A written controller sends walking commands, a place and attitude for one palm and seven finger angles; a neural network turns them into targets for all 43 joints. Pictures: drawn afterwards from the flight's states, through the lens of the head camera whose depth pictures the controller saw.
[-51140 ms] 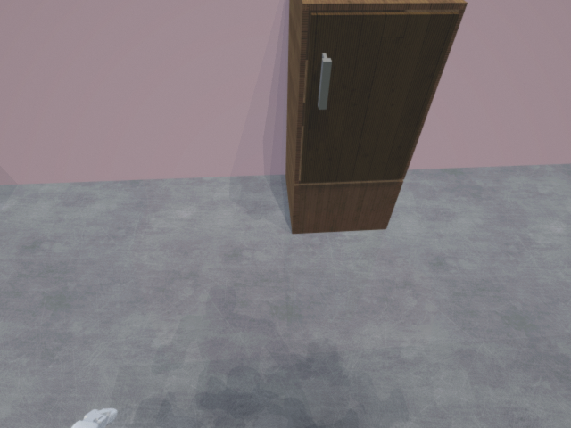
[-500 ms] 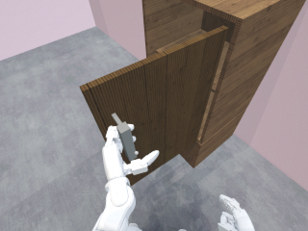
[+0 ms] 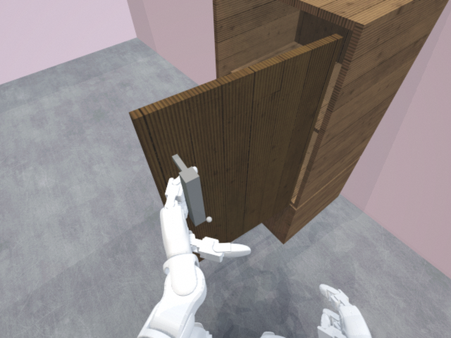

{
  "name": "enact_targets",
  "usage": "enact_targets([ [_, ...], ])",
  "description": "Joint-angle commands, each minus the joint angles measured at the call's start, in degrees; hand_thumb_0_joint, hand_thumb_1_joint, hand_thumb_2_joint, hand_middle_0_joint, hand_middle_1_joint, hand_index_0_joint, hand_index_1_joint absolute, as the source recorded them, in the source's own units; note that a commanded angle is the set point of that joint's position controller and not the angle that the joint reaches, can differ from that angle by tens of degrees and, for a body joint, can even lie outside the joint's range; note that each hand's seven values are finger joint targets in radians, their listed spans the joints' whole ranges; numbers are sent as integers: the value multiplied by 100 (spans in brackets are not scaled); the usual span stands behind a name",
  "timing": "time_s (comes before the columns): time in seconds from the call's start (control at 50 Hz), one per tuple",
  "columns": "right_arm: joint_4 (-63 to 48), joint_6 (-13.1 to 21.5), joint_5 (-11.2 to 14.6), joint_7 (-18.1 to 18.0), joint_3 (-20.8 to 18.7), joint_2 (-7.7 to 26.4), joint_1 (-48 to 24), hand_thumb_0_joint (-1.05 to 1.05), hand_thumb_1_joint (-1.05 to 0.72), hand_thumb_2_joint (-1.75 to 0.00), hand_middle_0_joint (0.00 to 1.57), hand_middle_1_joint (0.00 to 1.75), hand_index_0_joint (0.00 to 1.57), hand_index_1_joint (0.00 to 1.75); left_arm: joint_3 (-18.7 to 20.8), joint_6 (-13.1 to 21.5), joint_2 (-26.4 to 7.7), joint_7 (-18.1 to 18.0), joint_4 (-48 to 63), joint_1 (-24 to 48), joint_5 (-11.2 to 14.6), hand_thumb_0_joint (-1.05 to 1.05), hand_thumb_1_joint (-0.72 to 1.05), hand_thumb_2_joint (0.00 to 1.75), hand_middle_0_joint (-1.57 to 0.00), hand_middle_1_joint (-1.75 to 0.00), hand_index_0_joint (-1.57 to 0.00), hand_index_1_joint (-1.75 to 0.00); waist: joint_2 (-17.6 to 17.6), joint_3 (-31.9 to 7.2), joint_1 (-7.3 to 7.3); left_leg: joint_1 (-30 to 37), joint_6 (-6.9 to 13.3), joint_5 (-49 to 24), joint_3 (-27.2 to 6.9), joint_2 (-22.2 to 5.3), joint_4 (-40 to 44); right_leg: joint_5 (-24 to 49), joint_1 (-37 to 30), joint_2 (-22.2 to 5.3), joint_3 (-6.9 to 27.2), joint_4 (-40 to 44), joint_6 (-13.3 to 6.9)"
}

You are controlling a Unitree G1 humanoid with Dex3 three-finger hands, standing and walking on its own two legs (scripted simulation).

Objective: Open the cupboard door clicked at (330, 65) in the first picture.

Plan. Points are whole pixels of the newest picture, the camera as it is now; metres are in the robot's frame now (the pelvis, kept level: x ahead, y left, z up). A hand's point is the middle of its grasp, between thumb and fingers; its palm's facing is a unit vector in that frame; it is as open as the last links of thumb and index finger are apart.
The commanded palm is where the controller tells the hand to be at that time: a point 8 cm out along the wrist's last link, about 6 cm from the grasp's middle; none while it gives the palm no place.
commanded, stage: slide the hand sideways off the handle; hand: left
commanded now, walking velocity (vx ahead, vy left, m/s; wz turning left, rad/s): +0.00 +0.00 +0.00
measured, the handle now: (188, 191) +0.36 +0.09 +0.06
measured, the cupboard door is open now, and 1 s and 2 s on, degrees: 84 89 89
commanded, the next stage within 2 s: draw the hand back to the body in 1.20 s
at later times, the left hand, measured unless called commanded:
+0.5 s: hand (207, 247) +0.26 +0.04 +0.06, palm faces -0.14 -0.99 +0.02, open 16.2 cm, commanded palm +0.23 +0.11 +0.06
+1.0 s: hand (167, 275) +0.21 +0.10 +0.06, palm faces -0.08 -1.00 +0.00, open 16.3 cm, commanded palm +0.19 +0.16 +0.06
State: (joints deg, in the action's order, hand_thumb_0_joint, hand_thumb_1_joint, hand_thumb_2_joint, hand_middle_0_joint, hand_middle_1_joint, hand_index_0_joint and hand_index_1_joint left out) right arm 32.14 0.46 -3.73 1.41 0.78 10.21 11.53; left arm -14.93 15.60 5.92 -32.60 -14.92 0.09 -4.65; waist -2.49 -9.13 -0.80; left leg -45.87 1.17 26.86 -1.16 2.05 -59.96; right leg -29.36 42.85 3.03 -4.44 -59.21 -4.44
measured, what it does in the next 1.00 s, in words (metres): stands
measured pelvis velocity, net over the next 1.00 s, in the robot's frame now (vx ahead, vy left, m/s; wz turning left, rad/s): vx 0.01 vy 0.02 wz -0.02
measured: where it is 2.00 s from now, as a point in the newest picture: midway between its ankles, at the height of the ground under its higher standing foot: outside the picture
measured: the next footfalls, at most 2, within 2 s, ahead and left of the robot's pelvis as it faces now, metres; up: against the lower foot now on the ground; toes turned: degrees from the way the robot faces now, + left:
none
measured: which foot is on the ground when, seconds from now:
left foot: down 0.00-1.00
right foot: down 0.00-1.00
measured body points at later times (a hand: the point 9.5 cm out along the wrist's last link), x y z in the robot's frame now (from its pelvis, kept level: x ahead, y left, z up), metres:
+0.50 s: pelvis +0.00 +0.02 -0.01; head +0.04 +0.02 +0.44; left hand +0.26 +0.10 +0.06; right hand +0.16 -0.20 -0.09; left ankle +0.03 +0.11 -0.67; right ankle +0.00 -0.07 -0.67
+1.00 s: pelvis +0.01 +0.02 -0.01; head +0.06 +0.01 +0.44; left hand +0.21 +0.16 +0.06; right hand +0.19 -0.20 -0.08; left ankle +0.03 +0.11 -0.67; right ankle +0.00 -0.07 -0.67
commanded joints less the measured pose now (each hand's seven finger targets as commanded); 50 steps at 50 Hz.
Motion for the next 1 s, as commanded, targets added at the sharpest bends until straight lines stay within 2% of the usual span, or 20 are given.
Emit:
enact_targets([
  [0.0,-764,277,120,48,-230,775,-46,0,-90,-90,20,30,20,30,-1355,557,181,1002,1409,1292,-721,0,-50,30,-15,-30,-15,-30,758,-1031,-653,1097,99,-1176,-171,-120,546,1916,-269,-329,525,993,277],
  [0.02,-883,273,161,33,-280,723,-16,0,-90,-90,20,30,20,30,-977,811,-117,1610,1651,1458,-499,0,-50,30,-15,-30,-15,-30,600,-1317,-480,1063,118,-1252,-190,-97,507,2105,-461,-368,531,919,245],
  [0.04,-931,258,187,7,-285,757,-12,0,-90,-90,20,30,20,30,-902,956,-325,1994,1749,1494,-397,0,-50,30,-15,-30,-15,-30,424,-1550,-401,1095,132,-1356,-179,-72,477,2313,-641,-382,612,838,221],
  [0.06,-992,275,218,-10,-275,721,-57,0,-90,-90,20,30,20,30,-893,1041,-412,2311,1892,1496,-305,0,-50,30,-15,-30,-15,-30,253,-1680,-364,1173,127,-1337,-162,-66,465,2338,-657,-394,643,838,235],
  [0.1,-1089,322,317,-45,-232,734,-57,0,-90,-90,20,30,20,30,-931,1094,-383,2926,1863,1452,74,0,-50,30,-15,-30,-15,-30,277,-1429,-447,1228,125,-1076,-204,-72,514,1880,-476,-353,601,940,228],
  [0.12,-1168,347,366,-70,-207,730,-89,0,-90,-90,20,30,20,30,-887,1057,-286,3081,1943,1463,359,0,-50,30,-15,-30,-15,-30,255,-1368,-434,1264,126,-927,-220,-69,584,1595,-454,-317,557,1014,223],
  [0.16,-1281,371,452,-129,-167,747,-198,0,-90,-90,20,30,20,30,-674,854,-138,3156,1833,1262,877,0,-50,30,-15,-30,-15,-30,483,-1090,-372,1225,109,-590,-215,-81,717,1017,-407,-265,508,1243,244],
  [0.2,-1321,357,469,-165,-146,790,-229,0,-90,-90,20,30,20,30,-352,681,-196,2965,1775,1063,1084,0,-50,30,-15,-30,-15,-30,654,-897,-258,1155,80,-384,-244,-84,865,614,-381,-240,422,1320,244],
  [0.24,-1379,354,439,-144,-151,819,-252,0,-90,-90,20,30,20,30,-140,631,-315,2666,1844,834,1018,0,-50,30,-15,-30,-15,-30,708,-948,-132,1143,75,-456,-276,-95,907,645,-375,-211,333,1177,225],
  [0.3,-1461,316,371,-30,-177,781,-189,0,-90,-90,20,30,20,30,-239,707,-251,2314,1987,456,623,0,-50,30,-15,-30,-15,-30,604,-1020,-104,1162,57,-744,-271,-135,826,951,-225,-224,246,884,204],
  [0.34,-1513,275,336,33,-199,807,-147,0,-90,-90,20,30,20,30,-153,760,-456,2187,2091,167,397,0,-50,30,-15,-30,-15,-30,544,-1128,-31,1091,51,-821,-271,-135,776,995,-262,-216,267,787,171],
  [0.4,-1636,209,323,100,-212,760,-150,0,-90,-90,20,30,20,30,-245,832,-476,2127,2399,-210,170,0,-50,30,-15,-30,-15,-30,319,-1233,22,1139,26,-949,-230,-149,717,1118,-227,-212,293,671,142],
  [0.54,-1878,77,375,54,-173,759,-70,0,-90,-90,20,30,20,30,-129,649,-696,2319,3001,-1235,346,0,-50,30,-15,-30,-15,-30,466,-1085,61,1082,29,-1081,-184,-141,774,1445,-569,-157,334,765,155],
  [0.64,-1882,134,394,-47,-143,767,-57,0,-90,-90,20,30,20,30,-106,705,-791,2561,3304,-1456,492,0,-50,30,-15,-30,-15,-30,547,-698,-89,938,36,-948,-237,-158,700,1367,-381,-151,329,774,192],
  [0.68,-1875,196,381,-63,-148,752,-47,0,-90,-90,20,30,20,30,-53,799,-858,2668,3460,-1527,549,0,-50,30,-15,-30,-15,-30,453,-798,-105,935,36,-969,-245,-151,630,1397,-308,-164,324,711,204],
  [0.78,-1931,255,384,-48,-173,747,-5,0,-90,-90,20,30,20,30,123,904,-1058,2886,3718,-2234,639,0,-50,30,-15,-30,-15,-30,224,-999,-10,936,11,-1205,-233,-134,531,1609,-340,-157,326,552,193],
  [0.84,-1963,250,389,-61,-177,772,21,0,-90,-90,20,30,20,30,242,870,-1201,2973,3751,-2423,648,0,-50,30,-15,-30,-15,-30,313,-949,-13,813,25,-1161,-237,-127,492,1586,-352,-145,350,541,194],
  [0.92,-2028,272,413,-102,-197,778,43,0,-90,-90,20,30,20,30,459,868,-1336,3130,4001,-2809,824,0,-50,30,-15,-30,-15,-30,324,-1053,34,762,28,-1259,-193,-107,441,1808,-479,-144,379,537,220],
  [0.96,-2035,276,424,-128,-216,781,62,0,-90,-90,20,30,20,30,589,857,-1413,3242,4034,-3032,917,0,-50,30,-15,-30,-15,-30,486,-1094,31,678,38,-1312,-160,-97,380,2013,-605,-159,432,560,259],
  [0.98,-2043,286,434,-139,-217,785,66,0,-90,-90,20,30,20,30,584,889,-1422,3295,4142,-3053,943,0,-50,30,-15,-30,-15,-30,372,-1060,20,687,37,-1319,-162,-94,368,2015,-553,-155,424,546,261],
])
